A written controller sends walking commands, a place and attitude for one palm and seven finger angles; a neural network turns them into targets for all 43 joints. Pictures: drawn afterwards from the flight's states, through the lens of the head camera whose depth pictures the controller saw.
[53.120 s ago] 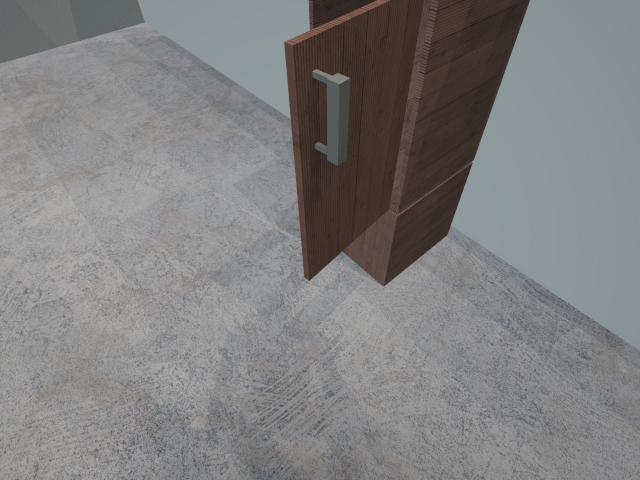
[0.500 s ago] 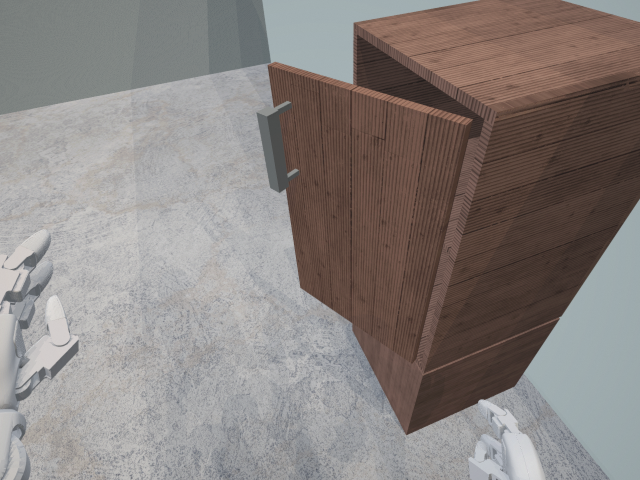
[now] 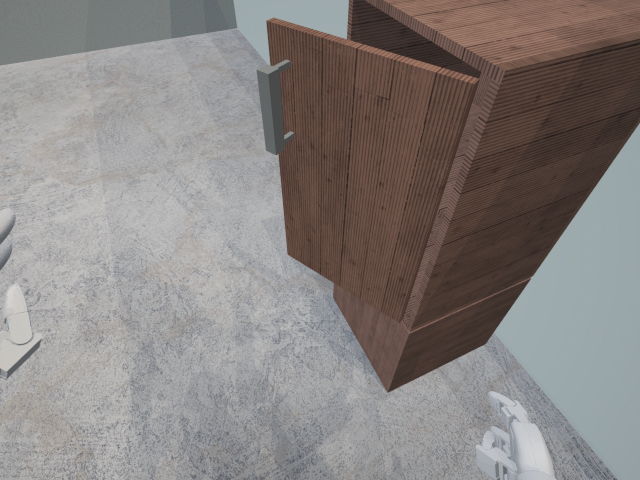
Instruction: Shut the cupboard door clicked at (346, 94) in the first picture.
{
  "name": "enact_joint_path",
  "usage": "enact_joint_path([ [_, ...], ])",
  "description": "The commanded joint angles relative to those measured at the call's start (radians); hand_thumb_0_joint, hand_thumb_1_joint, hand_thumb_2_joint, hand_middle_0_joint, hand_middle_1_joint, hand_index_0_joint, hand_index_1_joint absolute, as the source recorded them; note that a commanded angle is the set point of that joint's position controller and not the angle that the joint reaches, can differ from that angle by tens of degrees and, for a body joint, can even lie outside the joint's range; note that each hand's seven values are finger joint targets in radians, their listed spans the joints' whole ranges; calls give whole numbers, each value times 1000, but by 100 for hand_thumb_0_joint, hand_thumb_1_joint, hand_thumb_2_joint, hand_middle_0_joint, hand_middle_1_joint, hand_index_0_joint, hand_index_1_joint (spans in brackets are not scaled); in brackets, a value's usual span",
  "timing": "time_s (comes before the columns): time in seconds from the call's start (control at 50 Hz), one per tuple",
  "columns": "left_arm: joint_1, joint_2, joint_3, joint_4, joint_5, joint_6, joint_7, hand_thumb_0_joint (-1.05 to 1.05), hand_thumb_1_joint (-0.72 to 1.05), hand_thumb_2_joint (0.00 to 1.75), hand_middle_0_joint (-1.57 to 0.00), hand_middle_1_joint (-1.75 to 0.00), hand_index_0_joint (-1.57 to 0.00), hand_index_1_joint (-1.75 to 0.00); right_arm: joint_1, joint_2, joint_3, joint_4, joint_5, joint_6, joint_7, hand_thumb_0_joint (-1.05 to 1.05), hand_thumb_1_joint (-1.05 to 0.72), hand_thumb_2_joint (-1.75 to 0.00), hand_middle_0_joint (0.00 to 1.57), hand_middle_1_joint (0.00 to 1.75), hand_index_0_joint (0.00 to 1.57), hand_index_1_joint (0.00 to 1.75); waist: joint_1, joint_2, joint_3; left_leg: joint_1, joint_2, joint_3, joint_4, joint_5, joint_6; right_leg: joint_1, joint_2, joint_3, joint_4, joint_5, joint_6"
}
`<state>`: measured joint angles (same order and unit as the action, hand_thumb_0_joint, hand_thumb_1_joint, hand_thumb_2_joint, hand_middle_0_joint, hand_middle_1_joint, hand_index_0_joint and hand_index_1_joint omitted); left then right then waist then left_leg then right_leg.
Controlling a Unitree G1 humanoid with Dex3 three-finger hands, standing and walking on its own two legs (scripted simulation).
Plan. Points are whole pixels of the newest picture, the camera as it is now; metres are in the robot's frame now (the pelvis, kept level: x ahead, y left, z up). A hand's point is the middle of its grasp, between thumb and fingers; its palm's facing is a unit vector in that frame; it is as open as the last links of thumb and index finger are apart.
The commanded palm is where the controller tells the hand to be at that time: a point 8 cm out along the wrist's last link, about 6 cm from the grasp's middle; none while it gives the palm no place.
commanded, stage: step back with the hand held close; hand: left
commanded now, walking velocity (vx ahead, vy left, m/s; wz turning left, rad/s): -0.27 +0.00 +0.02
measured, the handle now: (279, 107) +0.68 +0.12 +0.12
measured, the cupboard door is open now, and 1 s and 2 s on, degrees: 28 28 28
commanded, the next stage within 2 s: stop stepping back and stand still in 0.50 s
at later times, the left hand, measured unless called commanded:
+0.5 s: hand out of the picture +0.08 +0.31 +0.17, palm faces +0.58 -0.72 -0.38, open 7.4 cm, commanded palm +0.00 +0.33 +0.18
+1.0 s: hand out of the picture +0.02 +0.29 +0.16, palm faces +0.43 -0.80 -0.41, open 7.4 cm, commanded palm -0.05 +0.31 +0.18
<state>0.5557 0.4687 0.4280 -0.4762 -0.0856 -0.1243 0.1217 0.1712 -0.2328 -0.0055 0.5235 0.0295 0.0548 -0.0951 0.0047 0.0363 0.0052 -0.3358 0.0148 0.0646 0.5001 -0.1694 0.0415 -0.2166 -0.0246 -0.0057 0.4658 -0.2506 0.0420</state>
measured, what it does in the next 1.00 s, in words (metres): walks backwards: left foot, then right foot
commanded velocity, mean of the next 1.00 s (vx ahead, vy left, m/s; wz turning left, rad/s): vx -0.12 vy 0.00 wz -0.05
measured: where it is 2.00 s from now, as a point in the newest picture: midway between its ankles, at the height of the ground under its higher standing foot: outside the picture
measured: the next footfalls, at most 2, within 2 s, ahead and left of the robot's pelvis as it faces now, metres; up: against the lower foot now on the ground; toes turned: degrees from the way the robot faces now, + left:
left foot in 0.38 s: +0.03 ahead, +0.10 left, +0.00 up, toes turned +7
right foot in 0.70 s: -0.23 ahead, -0.11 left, +0.00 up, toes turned +2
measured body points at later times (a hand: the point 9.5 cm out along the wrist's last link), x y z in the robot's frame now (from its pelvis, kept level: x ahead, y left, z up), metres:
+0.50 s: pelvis -0.11 +0.02 -0.01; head -0.11 +0.04 +0.44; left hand +0.04 +0.35 +0.19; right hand +0.07 -0.21 -0.09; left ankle -0.01 +0.10 -0.74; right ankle -0.07 -0.13 -0.70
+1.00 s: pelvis -0.19 +0.01 +0.00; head -0.21 +0.03 +0.45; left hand +0.00 +0.33 +0.19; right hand -0.07 -0.24 -0.09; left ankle -0.09 +0.10 -0.74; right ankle -0.27 -0.11 -0.74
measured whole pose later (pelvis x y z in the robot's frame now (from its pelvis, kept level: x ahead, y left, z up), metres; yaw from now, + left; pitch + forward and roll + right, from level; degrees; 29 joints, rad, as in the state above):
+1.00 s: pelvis -0.19 +0.01 +0.00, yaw +0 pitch +0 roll -1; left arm 0.51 0.43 0.44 -0.42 -0.07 -0.14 0.16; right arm 0.29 -0.21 0.00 0.65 0.01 -0.08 -0.09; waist -0.06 -0.01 -0.06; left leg -0.40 -0.01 0.06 0.48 -0.11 0.04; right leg -0.11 0.01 0.00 0.49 -0.41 -0.01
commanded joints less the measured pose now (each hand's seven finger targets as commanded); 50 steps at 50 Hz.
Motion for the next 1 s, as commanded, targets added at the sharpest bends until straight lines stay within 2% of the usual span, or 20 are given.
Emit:
enact_joint_path([
  [0.0,-45,127,103,-153,12,-80,30,0,90,90,-20,-30,-20,-30,-84,-137,-42,-145,0,-75,-9,0,-90,-90,20,30,20,30,2,83,-64,-139,118,-150,-214,-298,25,72,15,1,0,-13,-21],
  [0.08,-82,122,119,-184,40,-117,34,0,90,90,-20,-30,-20,-30,-83,-142,-43,-142,-4,-112,-11,0,-90,-90,20,30,20,30,11,160,-65,-365,153,-214,-299,-544,55,224,62,-18,138,-57,-24],
  [0.16,-61,189,181,-246,44,-144,37,0,90,90,-20,-30,-20,-30,-67,-137,-49,-130,-15,-147,-2,0,-90,-90,20,30,20,30,15,127,-105,-295,117,-179,-209,-499,38,146,48,28,89,-109,-50],
  [0.2,-37,165,156,-259,33,-156,39,0,90,90,-20,-30,-20,-30,-50,-109,-47,-123,-17,-154,3,0,-90,-90,20,30,20,30,6,11,-94,-161,52,-117,-56,-408,1,-56,-23,141,-59,-244,-89],
  [0.24,-25,159,142,-234,27,-157,51,0,90,90,-20,-30,-20,-30,-15,-95,-49,-79,-23,-153,11,0,-90,-90,20,30,20,30,-7,-136,-79,72,-9,-58,245,-267,-50,-374,-171,307,-236,-419,-164],
  [0.28,-84,133,104,-224,34,-147,65,0,90,90,-20,-30,-20,-30,-3,-84,-45,-43,-29,-146,15,0,-90,-90,20,30,20,30,-22,-204,-67,139,-4,-64,383,-218,-55,-457,-250,316,-253,-343,-191],
  [0.32,-183,138,92,-202,37,-138,72,0,90,90,-20,-30,-20,-30,-19,-88,-34,-38,-29,-150,7,0,-90,-90,20,30,20,30,-33,-194,-24,124,19,-82,219,-189,-38,-439,-188,219,-177,-239,-129],
  [0.34,-221,138,85,-195,38,-140,71,0,90,90,-20,-30,-20,-30,-30,-99,-30,-39,-27,-157,-4,0,-90,-90,20,30,20,30,-31,-98,15,90,42,-114,46,-208,-22,-417,-105,152,-104,-238,-83],
  [0.38,-256,129,100,-180,47,-154,74,0,90,90,-20,-30,-20,-30,-51,-141,-32,-45,-22,-185,-28,0,-90,-90,20,30,20,30,-13,212,54,-196,233,-332,-276,-387,51,-189,63,25,219,-158,-20],
  [0.42,-245,137,131,-165,54,-176,64,0,90,90,-20,-30,-20,-30,-45,-124,-46,-41,-28,-204,-18,0,-90,-90,20,30,20,30,-1,248,-77,-342,344,-414,-376,-568,110,40,102,41,522,-170,-19],
  [0.48,-166,104,113,-215,37,-179,37,0,90,90,-20,-30,-20,-30,-58,-114,-60,-52,-30,-210,16,0,-90,-90,20,30,20,30,5,122,-133,-218,315,-329,-290,-374,112,-22,95,46,536,-205,-27],
  [0.6,-88,107,91,-311,3,-164,29,0,90,90,-20,-30,-20,-30,-54,-100,-39,-47,-31,-225,50,0,-90,-90,20,30,20,30,10,225,-163,-19,215,-191,-314,-336,-10,32,113,-66,57,-251,-52],
  [0.64,-55,143,122,-284,4,-156,32,0,90,90,-20,-30,-20,-30,-26,-93,-37,-44,-35,-213,50,0,-90,-90,20,30,20,30,5,127,-155,34,114,-97,-174,-300,-74,12,44,-3,-166,-233,-99],
  [0.68,-52,196,159,-279,3,-153,42,0,90,90,-20,-30,-20,-30,-12,-70,-35,-26,-39,-190,45,0,-90,-90,20,30,20,30,-1,-106,-158,148,26,-10,196,-132,-93,-180,-192,199,-271,-168,-186],
  [0.7,-91,243,192,-293,-3,-158,54,0,90,90,-20,-30,-20,-30,-19,-74,-29,-23,-44,-186,38,0,-90,-90,20,30,20,30,-7,-133,-169,134,32,-26,276,-102,-82,-176,-263,201,-245,9,-215],
  [0.76,-36,202,183,-225,-11,-95,53,0,90,90,-20,-30,-20,-30,-34,-82,-34,-43,-15,-176,19,0,-90,-90,20,30,20,30,-18,-137,-215,136,28,-38,123,9,-47,-45,-144,74,-60,185,-144],
  [0.8,-18,161,149,-186,-4,-81,52,0,90,90,-20,-30,-20,-30,-28,-97,-27,-38,-8,-173,-1,0,-90,-90,20,30,20,30,-33,27,-162,222,61,-84,14,172,-12,-79,-42,-6,20,191,-63],
  [0.84,-61,157,134,-141,2,-86,52,0,90,90,-20,-30,-20,-30,-30,-113,-22,-34,-1,-178,-5,0,-90,-90,20,30,20,30,-28,88,-104,166,135,-208,-104,45,21,-81,30,-15,35,40,-22],
  [0.9,-88,141,111,-158,17,-91,51,0,90,90,-20,-30,-20,-30,-35,-113,-18,-33,-21,-188,-5,0,-90,-90,20,30,20,30,-18,148,1,-70,171,-330,-386,-483,-25,24,77,-48,35,-205,-52],
  [0.98,-30,137,105,-224,18,-101,51,0,90,90,-20,-30,-20,-30,-14,-104,-33,-50,-20,-197,6,0,-90,-90,20,30,20,30,-11,102,-82,-50,72,-168,-279,-379,-82,105,63,-43,-88,-210,-87],
])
